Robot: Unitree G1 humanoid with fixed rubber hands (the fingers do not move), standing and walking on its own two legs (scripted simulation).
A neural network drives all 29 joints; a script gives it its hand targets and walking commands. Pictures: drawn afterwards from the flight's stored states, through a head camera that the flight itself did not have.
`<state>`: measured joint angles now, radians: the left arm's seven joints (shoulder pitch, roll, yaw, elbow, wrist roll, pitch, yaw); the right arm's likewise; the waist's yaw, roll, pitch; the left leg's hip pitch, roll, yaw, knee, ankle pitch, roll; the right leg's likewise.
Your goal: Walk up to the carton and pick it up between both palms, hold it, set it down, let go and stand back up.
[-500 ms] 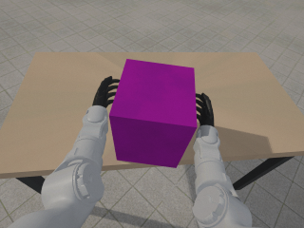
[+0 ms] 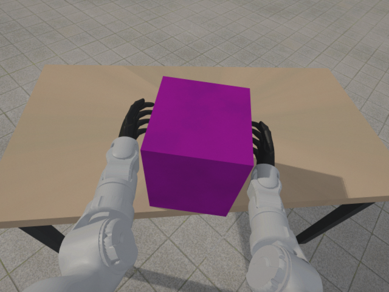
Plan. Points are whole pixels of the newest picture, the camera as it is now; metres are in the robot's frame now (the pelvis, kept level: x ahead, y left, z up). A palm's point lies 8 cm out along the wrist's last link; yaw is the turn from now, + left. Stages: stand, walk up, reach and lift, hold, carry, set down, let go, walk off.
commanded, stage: reach and lift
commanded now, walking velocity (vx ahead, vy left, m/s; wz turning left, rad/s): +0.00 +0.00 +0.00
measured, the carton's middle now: (196, 151) +0.44 -0.04 +0.00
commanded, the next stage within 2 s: none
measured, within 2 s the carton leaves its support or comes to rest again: leaves its support in 0.96 s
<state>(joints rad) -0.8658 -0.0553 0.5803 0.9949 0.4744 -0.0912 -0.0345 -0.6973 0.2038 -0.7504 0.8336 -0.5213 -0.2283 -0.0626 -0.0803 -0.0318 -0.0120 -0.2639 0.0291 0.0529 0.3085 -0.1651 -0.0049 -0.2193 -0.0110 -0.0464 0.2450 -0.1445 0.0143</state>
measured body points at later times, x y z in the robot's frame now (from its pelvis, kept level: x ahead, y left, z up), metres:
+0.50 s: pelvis +0.00 +0.00 +0.00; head +0.06 +0.02 +0.45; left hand +0.45 +0.11 +0.07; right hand +0.39 -0.18 +0.05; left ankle -0.01 +0.11 -0.75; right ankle -0.02 -0.12 -0.75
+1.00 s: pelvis -0.01 +0.00 +0.00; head +0.02 +0.02 +0.45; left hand +0.42 +0.12 +0.07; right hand +0.37 -0.17 +0.06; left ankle -0.01 +0.11 -0.75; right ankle -0.02 -0.12 -0.75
